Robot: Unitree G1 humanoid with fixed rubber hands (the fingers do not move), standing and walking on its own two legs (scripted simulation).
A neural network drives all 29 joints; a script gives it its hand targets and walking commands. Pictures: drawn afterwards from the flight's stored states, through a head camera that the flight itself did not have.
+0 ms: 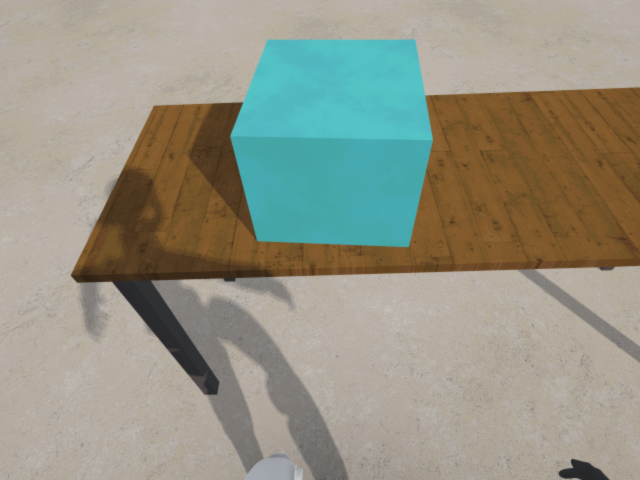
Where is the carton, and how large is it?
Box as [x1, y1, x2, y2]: [230, 40, 432, 246]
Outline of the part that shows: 267,40 230,135 257,240 408,246 432,141 415,40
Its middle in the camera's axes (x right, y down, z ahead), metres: +0.02 -0.18 +0.68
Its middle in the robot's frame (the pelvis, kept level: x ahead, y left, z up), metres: +0.65 +0.03 +0.06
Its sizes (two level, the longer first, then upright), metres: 0.296 0.266 0.220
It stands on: a table, 0.71 m high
